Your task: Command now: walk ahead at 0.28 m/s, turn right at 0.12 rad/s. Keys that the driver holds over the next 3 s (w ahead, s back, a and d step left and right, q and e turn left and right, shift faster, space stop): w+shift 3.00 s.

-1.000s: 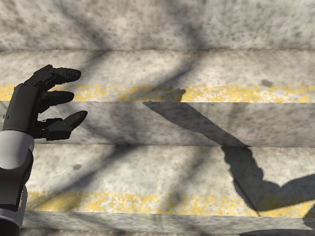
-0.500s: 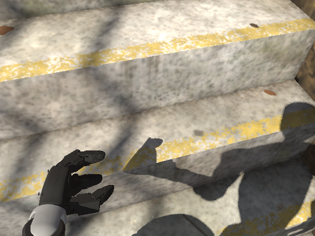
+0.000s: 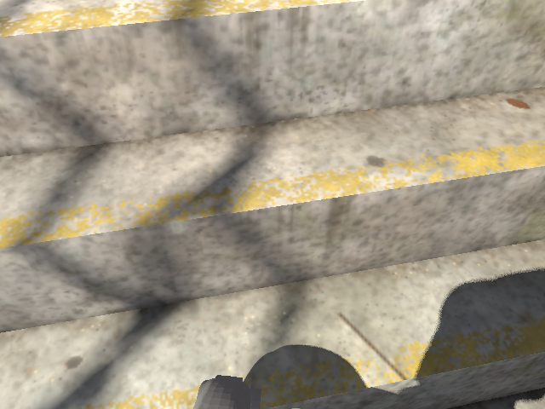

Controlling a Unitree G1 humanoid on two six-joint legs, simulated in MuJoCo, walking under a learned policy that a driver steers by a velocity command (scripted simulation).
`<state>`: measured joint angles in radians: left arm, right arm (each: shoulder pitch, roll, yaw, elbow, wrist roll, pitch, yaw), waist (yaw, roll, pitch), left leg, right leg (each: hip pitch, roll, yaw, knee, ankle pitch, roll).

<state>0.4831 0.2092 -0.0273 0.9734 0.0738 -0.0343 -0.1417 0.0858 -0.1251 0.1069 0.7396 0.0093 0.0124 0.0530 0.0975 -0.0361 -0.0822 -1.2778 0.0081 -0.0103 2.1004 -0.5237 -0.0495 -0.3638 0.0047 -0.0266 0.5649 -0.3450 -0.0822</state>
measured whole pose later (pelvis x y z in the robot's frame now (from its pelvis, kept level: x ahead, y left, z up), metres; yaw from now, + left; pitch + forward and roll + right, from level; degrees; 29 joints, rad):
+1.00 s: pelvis +0.05 +0.17 +0.13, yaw -3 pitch +2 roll -2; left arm 0.17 0.22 0.06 0.72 0.05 0.07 0.01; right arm 0.19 -0.14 -0.01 0.62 -0.03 -0.11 -0.10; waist 0.02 -0.06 0.00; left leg -0.59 0.03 0.28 1.19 -0.66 0.20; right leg -0.90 0.16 0.09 1.93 0.09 0.04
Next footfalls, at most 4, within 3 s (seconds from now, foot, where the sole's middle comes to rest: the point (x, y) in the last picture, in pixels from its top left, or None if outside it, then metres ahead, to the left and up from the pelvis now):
0.38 left None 0.10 0.17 -0.55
1.62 right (216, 356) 0.42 0.16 -0.34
2.06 left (71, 252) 0.46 0.36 -0.12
2.56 right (146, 383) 0.36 0.27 -0.34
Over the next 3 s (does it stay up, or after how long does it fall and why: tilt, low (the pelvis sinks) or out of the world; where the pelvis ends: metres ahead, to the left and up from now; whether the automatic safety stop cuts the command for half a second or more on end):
stays up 0.39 0.28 0.43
